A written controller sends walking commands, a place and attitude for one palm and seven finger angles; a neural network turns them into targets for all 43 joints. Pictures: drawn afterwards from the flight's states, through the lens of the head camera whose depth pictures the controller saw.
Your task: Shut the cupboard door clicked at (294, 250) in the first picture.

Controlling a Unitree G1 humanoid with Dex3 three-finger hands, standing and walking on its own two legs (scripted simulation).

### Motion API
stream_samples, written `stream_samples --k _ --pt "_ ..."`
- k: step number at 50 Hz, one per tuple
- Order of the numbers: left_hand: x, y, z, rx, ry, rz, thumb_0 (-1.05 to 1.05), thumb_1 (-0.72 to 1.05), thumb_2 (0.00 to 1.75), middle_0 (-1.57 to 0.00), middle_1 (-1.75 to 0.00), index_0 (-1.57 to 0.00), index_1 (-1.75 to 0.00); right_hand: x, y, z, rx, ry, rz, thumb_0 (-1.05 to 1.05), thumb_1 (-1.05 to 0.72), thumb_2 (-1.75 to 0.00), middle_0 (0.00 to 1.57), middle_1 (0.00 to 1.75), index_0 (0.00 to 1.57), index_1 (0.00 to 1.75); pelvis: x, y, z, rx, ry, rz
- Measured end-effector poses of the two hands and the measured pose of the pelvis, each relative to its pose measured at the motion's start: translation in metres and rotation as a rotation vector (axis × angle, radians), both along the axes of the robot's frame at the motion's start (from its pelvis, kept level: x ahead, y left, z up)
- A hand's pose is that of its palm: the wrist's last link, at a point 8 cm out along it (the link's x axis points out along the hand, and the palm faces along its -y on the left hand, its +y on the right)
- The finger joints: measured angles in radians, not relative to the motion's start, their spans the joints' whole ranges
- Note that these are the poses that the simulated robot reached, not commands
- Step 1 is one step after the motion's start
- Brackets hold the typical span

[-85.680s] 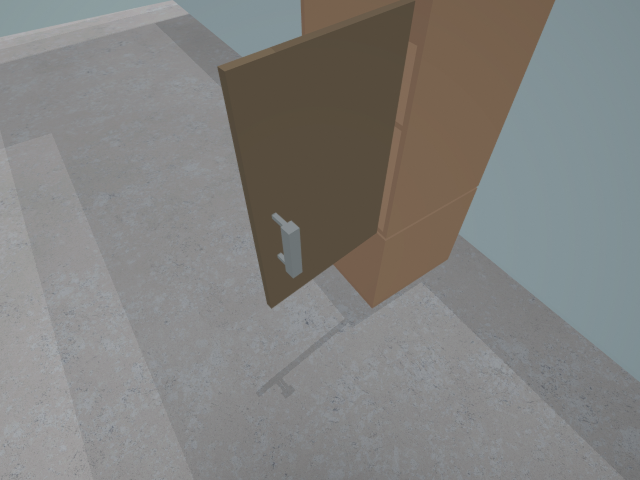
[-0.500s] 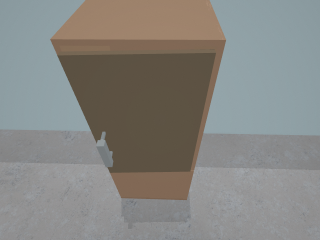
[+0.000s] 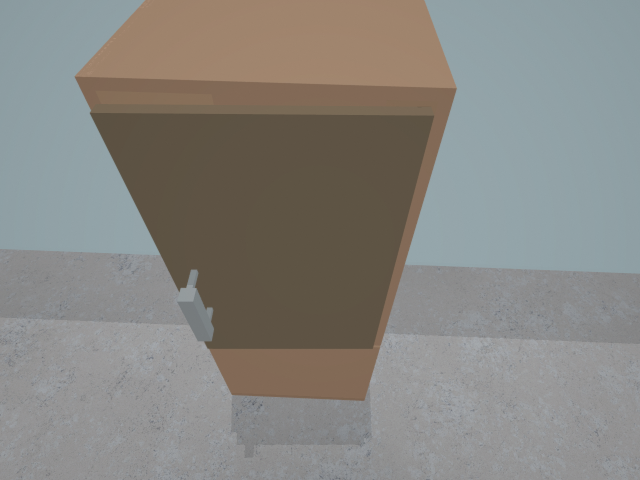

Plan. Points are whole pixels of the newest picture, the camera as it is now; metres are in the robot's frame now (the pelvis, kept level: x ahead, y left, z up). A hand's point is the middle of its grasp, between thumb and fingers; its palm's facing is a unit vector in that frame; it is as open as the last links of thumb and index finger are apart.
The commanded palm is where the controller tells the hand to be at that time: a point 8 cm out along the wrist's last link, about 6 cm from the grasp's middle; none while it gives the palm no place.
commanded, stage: look again from close up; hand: left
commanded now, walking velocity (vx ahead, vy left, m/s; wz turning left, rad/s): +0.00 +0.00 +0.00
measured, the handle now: (199, 305) +0.40 +0.24 -0.11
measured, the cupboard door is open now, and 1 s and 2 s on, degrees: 3 3 3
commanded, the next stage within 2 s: shuffle to correct the standing spot in 0.06 s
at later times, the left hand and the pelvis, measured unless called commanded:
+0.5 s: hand out of the picture +0.01 +0.18 -0.18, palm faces +0.04 -0.97 -0.25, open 7.3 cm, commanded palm none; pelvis -0.02 -0.01 -0.01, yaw +0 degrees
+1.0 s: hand out of the picture -0.03 +0.21 -0.18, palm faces +0.12 -0.98 -0.14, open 7.3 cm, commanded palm none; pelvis -0.06 +0.03 +0.00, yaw +5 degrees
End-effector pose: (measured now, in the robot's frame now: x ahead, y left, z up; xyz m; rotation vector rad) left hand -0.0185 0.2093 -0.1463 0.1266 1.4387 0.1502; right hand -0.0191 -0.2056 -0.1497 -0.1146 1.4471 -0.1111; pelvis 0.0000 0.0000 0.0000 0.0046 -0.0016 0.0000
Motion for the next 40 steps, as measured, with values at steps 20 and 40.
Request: stream_samples --k 20,40 --pt "0.014 0.005 -0.001 0.038 -0.011 0.007 0.01 0.92 0.89 -0.20 -0.30 -0.20 -0.30 0.018 -0.017 -0.003 -0.036 -0.022 -0.016 0.02 -0.93 -0.89 0.20 0.30 0.20 0.30 0.000 -0.006 -0.004 0.015 0.000 -0.011" --pt "-0.011 0.048 -0.023 0.010 -0.170 0.040 0.00 0.91 0.89 -0.20 -0.30 -0.20 -0.30 -0.001 0.002 0.009 -0.096 -0.178 0.045 0.01 -0.92 -0.89 0.20 0.30 0.19 0.30 -0.064 0.024 -0.017 -0.006 -0.014 0.040"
